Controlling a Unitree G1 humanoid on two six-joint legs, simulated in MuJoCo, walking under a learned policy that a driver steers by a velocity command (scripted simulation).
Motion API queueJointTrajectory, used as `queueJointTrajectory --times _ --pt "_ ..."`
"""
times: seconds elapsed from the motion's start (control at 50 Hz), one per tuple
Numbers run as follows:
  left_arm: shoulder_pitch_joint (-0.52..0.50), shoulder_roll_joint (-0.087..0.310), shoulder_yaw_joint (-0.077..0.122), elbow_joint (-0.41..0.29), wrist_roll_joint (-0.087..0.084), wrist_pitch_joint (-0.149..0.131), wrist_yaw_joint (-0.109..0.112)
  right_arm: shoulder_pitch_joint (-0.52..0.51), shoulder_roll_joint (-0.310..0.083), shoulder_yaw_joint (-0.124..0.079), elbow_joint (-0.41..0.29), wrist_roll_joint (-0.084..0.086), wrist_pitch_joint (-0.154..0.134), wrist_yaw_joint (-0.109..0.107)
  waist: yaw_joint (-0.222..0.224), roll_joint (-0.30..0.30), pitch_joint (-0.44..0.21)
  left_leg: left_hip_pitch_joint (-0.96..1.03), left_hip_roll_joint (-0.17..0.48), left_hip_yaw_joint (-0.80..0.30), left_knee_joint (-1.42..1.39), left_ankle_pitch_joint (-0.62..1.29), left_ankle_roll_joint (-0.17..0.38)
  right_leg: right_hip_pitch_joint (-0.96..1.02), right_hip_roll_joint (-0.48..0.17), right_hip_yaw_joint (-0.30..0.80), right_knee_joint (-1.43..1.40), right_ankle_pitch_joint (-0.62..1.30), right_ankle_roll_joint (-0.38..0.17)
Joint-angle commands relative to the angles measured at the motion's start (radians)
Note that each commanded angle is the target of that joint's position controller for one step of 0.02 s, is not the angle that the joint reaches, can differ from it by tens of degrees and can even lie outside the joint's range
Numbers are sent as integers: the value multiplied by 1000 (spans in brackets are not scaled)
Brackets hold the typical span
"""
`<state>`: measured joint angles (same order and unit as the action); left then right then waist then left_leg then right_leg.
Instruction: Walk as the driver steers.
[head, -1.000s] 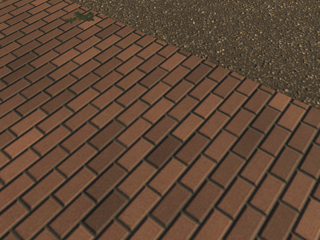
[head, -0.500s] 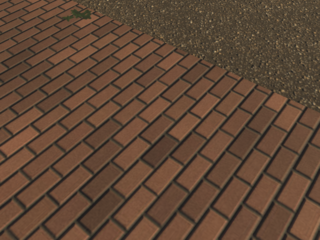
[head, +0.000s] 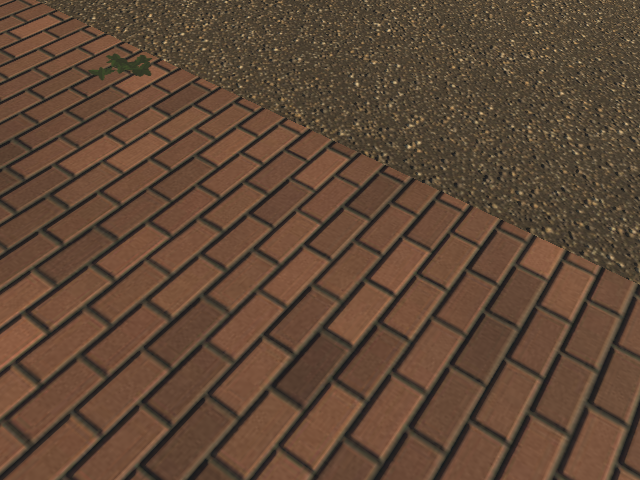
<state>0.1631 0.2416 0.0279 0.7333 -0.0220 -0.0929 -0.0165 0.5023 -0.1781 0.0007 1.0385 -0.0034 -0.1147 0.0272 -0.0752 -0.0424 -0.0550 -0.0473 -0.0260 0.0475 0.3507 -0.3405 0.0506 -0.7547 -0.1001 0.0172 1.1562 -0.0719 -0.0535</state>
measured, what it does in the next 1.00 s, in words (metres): walks ahead, turning left: right foot, then left foot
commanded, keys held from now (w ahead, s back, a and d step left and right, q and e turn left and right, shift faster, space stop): w+shift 0.34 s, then w+q+shift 0.66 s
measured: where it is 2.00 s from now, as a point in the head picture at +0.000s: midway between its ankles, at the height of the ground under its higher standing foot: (125, 184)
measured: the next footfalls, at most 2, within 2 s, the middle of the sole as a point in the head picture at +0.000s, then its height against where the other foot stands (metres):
right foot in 0.26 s outside the picture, level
left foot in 0.76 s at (242, 352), level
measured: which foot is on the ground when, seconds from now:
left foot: down 0.00-0.26, up 0.28-0.74, down 0.76-1.00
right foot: up 0.00-0.24, down 0.26-0.76, up 0.78-1.00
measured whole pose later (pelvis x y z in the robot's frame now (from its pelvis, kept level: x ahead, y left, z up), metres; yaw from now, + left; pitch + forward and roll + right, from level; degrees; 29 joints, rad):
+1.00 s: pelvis +0.85 +0.08 +0.00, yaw +29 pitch -1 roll +0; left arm 0.03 0.27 0.01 0.59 0.02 -0.15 0.00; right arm 0.46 -0.24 -0.05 0.76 0.02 -0.07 0.02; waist -0.07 -0.02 0.04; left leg -0.17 -0.20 -0.12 0.41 -0.21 0.17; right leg -0.65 -0.10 0.18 1.05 -0.22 0.02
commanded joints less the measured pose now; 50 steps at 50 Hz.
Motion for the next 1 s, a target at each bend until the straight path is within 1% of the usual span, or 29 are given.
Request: queueJointTrajectory --times 0.02,0.14,0.2,0.24,0.26,0.28,0.3,0.32,0.34,0.36,0.38,0.4,0.44,0.46,0.52,0.56,0.62,0.66,0.7,0.74,0.76,0.78,0.8,0.82,0.84,0.86,0.88,0.92,1.0 --pt "-148 47 8 -104 1 -8 -2 -12 -144 -15 -57 5 -12 -25 17 94 216 -63 217 -209 -307 123 128 -168 -15 -20 -186 141 35" --pt "-355 13 -5 -182 -21 -36 -58 94 -158 -9 -51 18 3 -46 -16 109 251 84 236 -72 -348 358 106 -27 46 -80 -549 244 7" --pt "-382 50 6 -215 -22 -41 -70 95 -207 -24 -55 2 18 -47 28 181 193 209 271 -38 -206 927 100 103 126 -134 -601 120 -33" --pt "-196 132 41 -187 -28 -23 -51 89 -245 -38 -49 -27 40 -51 157 273 42 276 304 -42 64 1391 87 328 184 -149 -568 -10 -80" --pt "63 179 67 -113 -36 -8 -33 32 -265 -45 -62 -35 55 -53 291 278 -82 167 287 -14 338 1444 64 626 173 -132 -589 7 -112" --pt "307 245 82 -39 -26 10 -12 13 -216 -30 -106 -45 50 -55 351 176 -257 -170 235 -45 683 1052 60 1066 -23 125 -497 -189 -146" --pt "338 284 88 -4 -2 -5 -24 160 -3 17 -125 -12 13 -27 190 -238 -436 -571 2 -166 1029 -50 20 1373 -256 722 -684 -740 -310" --pt "371 173 69 32 5 -8 -15 19 -158 -18 -142 44 -29 -19 264 -217 -374 -655 16 -248 1108 -93 65 1309 -221 858 -878 -772 -253" --pt "303 134 56 44 20 -14 -13 -130 -198 -34 -201 84 -43 -19 241 -161 -162 -736 60 -209 1138 -50 78 1153 -205 677 -889 -595 -219" --pt "225 113 51 41 29 -23 -17 -193 -171 -23 -223 78 -49 -21 195 30 -71 -704 100 -204 1095 5 81 961 -185 541 -914 -429 -201" --pt "156 79 43 46 45 -35 -24 -202 -144 -28 -223 66 -40 -21 133 95 3 -661 136 -199 1046 63 75 790 -152 427 -938 -340 -186" --pt "109 43 33 52 60 -44 -25 -143 -124 -28 -214 65 -16 -16 71 46 16 -600 177 -215 1025 96 67 685 -137 354 -959 -312 -182" --pt "59 28 30 76 29 -49 -30 -106 -92 -29 -206 62 32 -21 22 -3 83 -577 216 -209 981 83 40 543 -128 216 -1023 -259 -160" --pt "46 38 31 88 19 -51 -29 -126 -89 -28 -216 60 49 -25 12 -9 131 -603 226 -203 964 97 27 485 -123 150 -1049 -212 -140" --pt "60 75 35 102 35 -62 -13 -262 -112 -29 -280 39 59 -32 34 8 215 -674 208 -174 810 296 -3 412 -63 -53 -1091 -23 -105" --pt "100 90 32 107 41 -70 1 -325 -118 -29 -306 29 47 -20 61 41 211 -668 181 -110 669 469 -1 454 -34 -150 -1098 60 -84" --pt "191 131 31 125 32 -66 18 -458 -104 -22 -358 34 28 14 119 91 227 -653 143 -29 457 617 36 595 -55 -216 -1104 167 -36" --pt "217 174 34 126 37 -48 31 -510 -120 -29 -401 43 19 40 118 53 210 -645 89 38 348 587 64 753 -75 -245 -1036 474 9" --pt "217 239 50 105 46 -13 53 -473 -176 -53 -420 49 20 59 68 -28 134 -562 -4 128 338 450 87 893 -105 -268 -863 983 27" --pt "131 289 66 68 54 26 63 -153 -275 -104 -362 57 48 51 -118 -121 -38 -225 -52 119 408 276 134 861 -141 -248 -473 1261 10" --pt "64 279 67 39 43 25 57 92 -349 -143 -300 53 68 31 -230 -76 -122 110 -44 29 341 264 166 668 -98 -238 -146 1105 12" --pt "84 105 21 -5 49 -19 32 94 -417 -159 -285 45 93 12 -134 353 -72 309 75 -235 304 274 254 290 129 -206 341 -129 59" --pt "223 28 -16 -82 1 -78 3 7 -375 -130 -343 1 62 13 22 440 -292 547 289 -921 36 -243 486 -65 223 88 576 -485 51" --pt "63 138 0 -99 -14 -111 -6 23 -272 -119 -357 -4 46 10 -68 208 -257 496 270 -968 -109 -377 386 -91 151 169 484 -365 -25" --pt "-25 138 5 -138 -26 -114 -2 -3 -239 -108 -345 -10 27 19 -20 44 -89 318 239 -886 -140 -304 320 -90 124 146 367 -308 -44" --pt "-7 119 2 -130 -4 -108 8 -73 -223 -102 -358 0 11 28 51 -74 -40 167 217 -811 -125 -207 305 -30 79 155 270 -272 -35" --pt "17 116 5 -121 18 -96 12 -146 -223 -102 -377 6 7 24 96 -80 6 18 163 -725 -120 -107 301 50 55 158 195 -249 -12" --pt "40 133 18 -118 33 -65 15 -202 -216 -98 -397 20 14 9 137 -43 70 -142 83 -580 -147 33 288 123 24 142 86 -229 38" --pt "-171 82 5 -205 52 -46 27 -154 -202 -90 -380 38 26 -34 64 25 158 -350 0 -423 -144 220 256 198 50 58 -287 -16 109"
